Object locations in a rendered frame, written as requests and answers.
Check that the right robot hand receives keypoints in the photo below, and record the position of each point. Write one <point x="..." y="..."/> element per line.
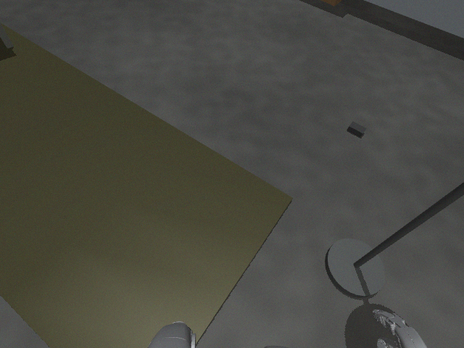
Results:
<point x="406" y="337"/>

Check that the small box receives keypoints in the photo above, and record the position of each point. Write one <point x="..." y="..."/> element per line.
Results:
<point x="356" y="129"/>

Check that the floor lamp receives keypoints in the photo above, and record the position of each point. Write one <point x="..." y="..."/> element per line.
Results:
<point x="357" y="270"/>

